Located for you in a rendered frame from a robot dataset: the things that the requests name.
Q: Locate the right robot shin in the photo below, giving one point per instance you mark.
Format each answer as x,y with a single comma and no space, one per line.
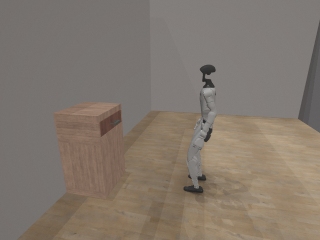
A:
199,163

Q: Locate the robot left forearm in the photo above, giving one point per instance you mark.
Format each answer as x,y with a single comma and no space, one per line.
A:
209,122

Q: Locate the robot left upper arm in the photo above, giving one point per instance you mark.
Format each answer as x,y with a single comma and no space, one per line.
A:
208,96

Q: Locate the robot shin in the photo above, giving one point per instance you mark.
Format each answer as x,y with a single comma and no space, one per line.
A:
199,163
193,172

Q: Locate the drawer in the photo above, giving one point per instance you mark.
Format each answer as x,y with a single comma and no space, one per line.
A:
105,125

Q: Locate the right robot hand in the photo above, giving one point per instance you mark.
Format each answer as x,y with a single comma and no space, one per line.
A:
199,121

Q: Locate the left robot shin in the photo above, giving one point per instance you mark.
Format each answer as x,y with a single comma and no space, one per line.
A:
193,172

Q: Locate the cabinet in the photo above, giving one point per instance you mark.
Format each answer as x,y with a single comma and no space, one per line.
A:
92,165

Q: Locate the left robot hand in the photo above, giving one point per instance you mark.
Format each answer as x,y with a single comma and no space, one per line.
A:
199,143

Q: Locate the handle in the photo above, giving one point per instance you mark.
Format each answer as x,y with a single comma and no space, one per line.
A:
116,122

